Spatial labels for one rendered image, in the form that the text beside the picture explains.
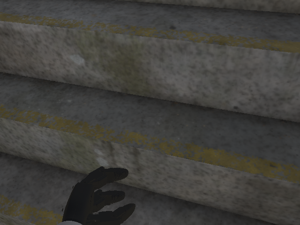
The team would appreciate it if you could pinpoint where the left robot hand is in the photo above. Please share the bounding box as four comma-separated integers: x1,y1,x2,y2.
62,166,136,225

